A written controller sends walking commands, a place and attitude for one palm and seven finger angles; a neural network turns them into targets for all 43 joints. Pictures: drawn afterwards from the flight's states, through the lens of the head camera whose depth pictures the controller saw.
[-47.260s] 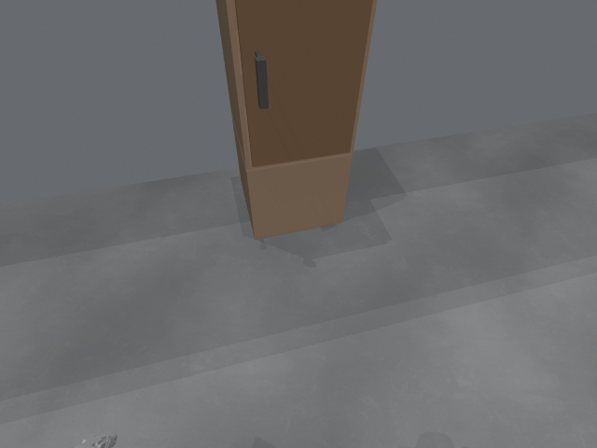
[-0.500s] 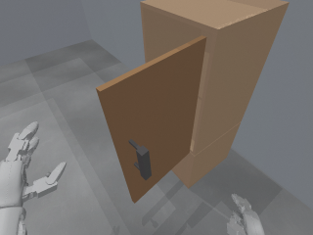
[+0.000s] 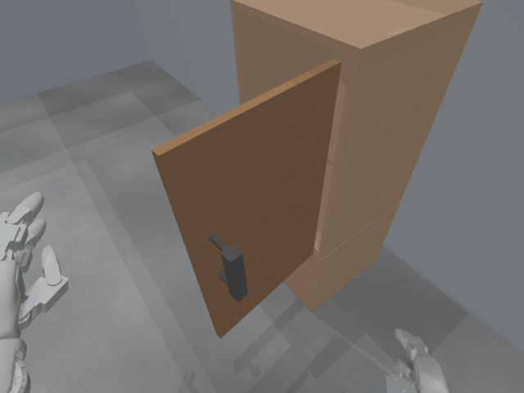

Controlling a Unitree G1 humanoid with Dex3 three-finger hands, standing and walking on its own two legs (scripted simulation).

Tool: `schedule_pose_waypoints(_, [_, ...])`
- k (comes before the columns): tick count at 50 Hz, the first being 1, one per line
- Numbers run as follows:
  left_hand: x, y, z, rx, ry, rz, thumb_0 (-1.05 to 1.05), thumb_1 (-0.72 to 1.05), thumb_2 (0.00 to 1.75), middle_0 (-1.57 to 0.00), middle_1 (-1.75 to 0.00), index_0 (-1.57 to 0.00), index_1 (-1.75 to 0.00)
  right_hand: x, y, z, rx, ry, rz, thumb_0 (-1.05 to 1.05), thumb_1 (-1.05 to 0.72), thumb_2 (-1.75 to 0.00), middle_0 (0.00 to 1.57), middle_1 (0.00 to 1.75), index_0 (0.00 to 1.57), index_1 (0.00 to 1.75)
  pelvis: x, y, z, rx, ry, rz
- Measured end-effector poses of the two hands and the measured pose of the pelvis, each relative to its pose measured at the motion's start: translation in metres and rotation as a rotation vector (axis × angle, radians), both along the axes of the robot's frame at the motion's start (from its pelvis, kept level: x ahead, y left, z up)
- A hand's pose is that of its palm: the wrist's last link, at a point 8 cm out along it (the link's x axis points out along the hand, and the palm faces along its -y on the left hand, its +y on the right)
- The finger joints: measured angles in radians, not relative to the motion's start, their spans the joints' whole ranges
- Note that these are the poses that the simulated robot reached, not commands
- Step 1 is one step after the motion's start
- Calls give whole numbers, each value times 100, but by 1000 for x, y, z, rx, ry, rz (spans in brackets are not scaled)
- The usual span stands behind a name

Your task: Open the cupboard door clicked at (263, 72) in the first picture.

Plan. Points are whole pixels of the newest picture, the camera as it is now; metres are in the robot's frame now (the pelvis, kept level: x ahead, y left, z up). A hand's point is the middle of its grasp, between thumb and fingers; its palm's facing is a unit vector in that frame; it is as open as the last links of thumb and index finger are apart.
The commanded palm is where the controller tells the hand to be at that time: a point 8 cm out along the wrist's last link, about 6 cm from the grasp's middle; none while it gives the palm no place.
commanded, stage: step back with the hand held close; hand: left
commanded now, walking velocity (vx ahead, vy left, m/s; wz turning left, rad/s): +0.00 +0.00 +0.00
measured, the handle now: (227, 267) +0.33 +0.11 -0.02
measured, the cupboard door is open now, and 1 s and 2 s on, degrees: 97 97 97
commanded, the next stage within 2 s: stop stepping back and stand still in 1.26 s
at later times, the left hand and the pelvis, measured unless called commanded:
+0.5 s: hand (41, 302) +0.17 +0.28 +0.14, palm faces +0.33 -0.79 -0.52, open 7.4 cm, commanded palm +0.11 +0.32 +0.17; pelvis -0.03 +0.02 +0.00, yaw +0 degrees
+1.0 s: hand out of the picture +0.05 +0.30 +0.15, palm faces +0.45 -0.76 -0.47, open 7.4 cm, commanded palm +0.00 +0.34 +0.17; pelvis -0.12 +0.03 -0.01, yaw +3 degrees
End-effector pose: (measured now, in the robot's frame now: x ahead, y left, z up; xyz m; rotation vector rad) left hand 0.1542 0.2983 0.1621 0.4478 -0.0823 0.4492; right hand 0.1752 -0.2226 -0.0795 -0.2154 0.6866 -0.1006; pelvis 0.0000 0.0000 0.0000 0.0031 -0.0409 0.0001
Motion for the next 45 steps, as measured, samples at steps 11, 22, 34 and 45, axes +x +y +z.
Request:
schedule_pose_waypoints(11, [0, 2, 18, 81, -39, -21, 1, 89, 90, -21, -30, -21, -30, -2, 0, -2, 7, 23, 1, 1, -90, -90, 21, 30, 20, 30, -4, -1, 0, -13, 21, 13])
schedule_pose_waypoints(22, [-13, 10, 6, 117, 86, -86, 1, 89, 90, -21, -30, -21, -30, -27, -6, -3, -19, 94, -90, 1, -90, -90, 21, 30, 20, 30, -24, 14, -1, -18, 60, -5])
schedule_pose_waypoints(34, [-51, 28, 8, 127, 5, -120, 1, 89, 90, -21, -30, -21, -30, -76, 11, 5, -51, 84, -98, 1, -90, -90, 21, 30, 20, 30, -66, 30, -4, -42, 50, -5])
schedule_pose_waypoints(45, [-116, 40, 13, 195, -56, -54, 1, 89, 90, -21, -30, -21, -30, -112, 27, -8, -42, 64, -5, 1, -90, -90, 21, 30, 20, 30, -111, 30, -15, -58, 45, 53])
